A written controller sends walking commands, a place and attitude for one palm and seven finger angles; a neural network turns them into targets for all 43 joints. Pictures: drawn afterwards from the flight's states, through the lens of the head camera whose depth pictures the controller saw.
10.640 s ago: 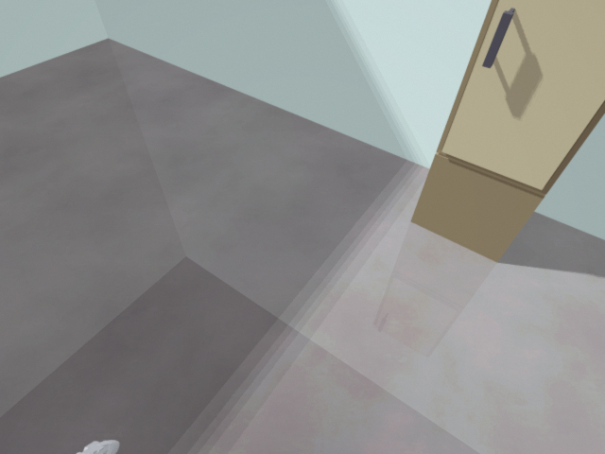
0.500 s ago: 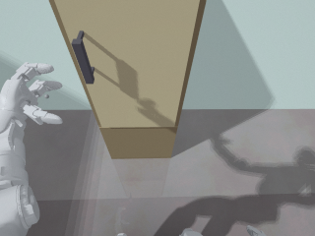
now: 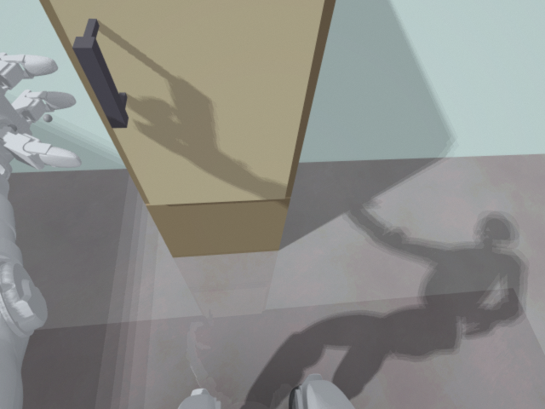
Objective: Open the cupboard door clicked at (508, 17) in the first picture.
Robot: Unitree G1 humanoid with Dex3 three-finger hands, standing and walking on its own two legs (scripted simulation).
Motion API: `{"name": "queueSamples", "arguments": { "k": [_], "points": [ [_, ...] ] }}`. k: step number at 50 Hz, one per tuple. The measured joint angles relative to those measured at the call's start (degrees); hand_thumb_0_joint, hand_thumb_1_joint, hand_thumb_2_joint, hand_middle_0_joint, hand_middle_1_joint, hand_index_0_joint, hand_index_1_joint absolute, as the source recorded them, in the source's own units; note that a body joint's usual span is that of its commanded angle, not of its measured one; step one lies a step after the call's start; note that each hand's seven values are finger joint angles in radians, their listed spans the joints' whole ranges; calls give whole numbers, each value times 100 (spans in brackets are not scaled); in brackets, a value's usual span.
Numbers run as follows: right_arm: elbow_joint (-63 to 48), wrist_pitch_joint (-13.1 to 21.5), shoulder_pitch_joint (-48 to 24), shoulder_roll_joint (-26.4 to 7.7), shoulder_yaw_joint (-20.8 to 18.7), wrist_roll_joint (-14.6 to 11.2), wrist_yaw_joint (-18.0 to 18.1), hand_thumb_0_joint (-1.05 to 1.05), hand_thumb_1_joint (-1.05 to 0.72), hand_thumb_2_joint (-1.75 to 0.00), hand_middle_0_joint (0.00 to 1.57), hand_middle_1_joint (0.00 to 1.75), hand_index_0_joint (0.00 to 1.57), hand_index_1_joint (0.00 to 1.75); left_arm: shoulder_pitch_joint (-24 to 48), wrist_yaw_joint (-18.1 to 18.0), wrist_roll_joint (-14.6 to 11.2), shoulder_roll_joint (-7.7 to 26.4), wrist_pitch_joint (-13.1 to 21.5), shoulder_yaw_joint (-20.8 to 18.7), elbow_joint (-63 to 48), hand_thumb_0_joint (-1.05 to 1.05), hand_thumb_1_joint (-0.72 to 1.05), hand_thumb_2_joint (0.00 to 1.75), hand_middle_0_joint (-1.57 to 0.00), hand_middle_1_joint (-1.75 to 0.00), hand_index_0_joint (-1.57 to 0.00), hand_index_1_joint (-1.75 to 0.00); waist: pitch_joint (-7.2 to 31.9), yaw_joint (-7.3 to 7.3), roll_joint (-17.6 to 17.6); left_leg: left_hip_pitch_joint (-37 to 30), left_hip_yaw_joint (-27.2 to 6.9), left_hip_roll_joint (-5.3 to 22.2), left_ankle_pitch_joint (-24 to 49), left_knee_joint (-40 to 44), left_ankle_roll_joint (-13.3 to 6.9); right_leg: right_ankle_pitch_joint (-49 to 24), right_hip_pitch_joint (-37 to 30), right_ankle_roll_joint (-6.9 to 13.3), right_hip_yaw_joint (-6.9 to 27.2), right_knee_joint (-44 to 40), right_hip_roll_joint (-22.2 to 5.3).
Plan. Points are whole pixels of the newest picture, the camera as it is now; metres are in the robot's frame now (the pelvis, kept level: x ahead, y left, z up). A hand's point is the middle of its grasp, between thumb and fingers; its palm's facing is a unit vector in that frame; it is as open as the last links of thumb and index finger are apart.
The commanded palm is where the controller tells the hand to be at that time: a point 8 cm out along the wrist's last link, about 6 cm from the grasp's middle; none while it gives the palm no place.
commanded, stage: move the hooked fingers beside the handle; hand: left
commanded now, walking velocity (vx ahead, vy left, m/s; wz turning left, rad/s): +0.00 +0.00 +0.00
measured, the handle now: (106, 77) +0.57 +0.22 +0.12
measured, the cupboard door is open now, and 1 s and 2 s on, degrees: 0 0 0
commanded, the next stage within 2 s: slide the fingers in behind the handle in 1.10 s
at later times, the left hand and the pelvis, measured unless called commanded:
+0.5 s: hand (60, 94) +0.52 +0.27 +0.12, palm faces +0.01 -1.00 -0.02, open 14.0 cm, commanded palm +0.50 +0.32 +0.12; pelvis +0.01 +0.01 +0.00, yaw -1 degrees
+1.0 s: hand (55, 102) +0.51 +0.27 +0.12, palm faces +0.03 -1.00 -0.02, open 14.0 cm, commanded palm +0.49 +0.32 +0.12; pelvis +0.01 +0.00 +0.00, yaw +0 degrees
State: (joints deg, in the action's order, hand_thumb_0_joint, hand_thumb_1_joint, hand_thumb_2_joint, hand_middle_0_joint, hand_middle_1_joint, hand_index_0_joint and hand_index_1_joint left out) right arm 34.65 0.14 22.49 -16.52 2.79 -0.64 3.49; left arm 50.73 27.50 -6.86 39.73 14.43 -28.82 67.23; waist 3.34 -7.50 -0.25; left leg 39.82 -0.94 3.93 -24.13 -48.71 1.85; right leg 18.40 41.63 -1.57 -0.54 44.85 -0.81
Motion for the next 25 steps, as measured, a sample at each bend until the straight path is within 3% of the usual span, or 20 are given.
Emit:
{"name": "queueSamples", "arguments": {
  "k": [15,25],
  "points": [
    [-50,-278,195,-6,39,72,-49,1,-90,-90,20,30,20,30,696,-32,316,555,-79,-82,495,-1,-50,30,-30,-120,-30,-120,-6,-288,12,403,-23,38,-53,-151,-26,-30,336,-29,-13,4,41],
    [-104,-432,323,46,59,126,-128,1,-90,-90,20,30,20,30,750,-74,348,562,-91,-129,456,-1,-50,30,-30,-120,-30,-120,36,-356,37,536,18,57,-100,-189,-50,-28,468,-54,29,-9,61]
  ]
}}
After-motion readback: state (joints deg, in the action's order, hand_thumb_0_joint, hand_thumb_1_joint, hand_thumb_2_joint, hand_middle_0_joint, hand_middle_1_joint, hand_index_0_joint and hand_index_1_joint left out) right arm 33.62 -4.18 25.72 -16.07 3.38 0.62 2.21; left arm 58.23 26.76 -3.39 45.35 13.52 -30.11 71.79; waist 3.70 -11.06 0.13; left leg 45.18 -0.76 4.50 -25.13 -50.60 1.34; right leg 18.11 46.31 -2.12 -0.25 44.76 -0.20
